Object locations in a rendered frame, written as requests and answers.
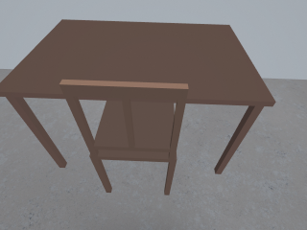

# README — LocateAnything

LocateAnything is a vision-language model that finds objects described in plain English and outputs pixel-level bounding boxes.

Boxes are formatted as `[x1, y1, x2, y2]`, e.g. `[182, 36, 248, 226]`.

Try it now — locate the table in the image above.
[0, 19, 276, 174]

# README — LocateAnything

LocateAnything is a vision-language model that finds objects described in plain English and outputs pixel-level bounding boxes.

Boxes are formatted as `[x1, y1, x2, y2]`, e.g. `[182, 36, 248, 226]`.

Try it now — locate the chair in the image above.
[59, 80, 189, 196]

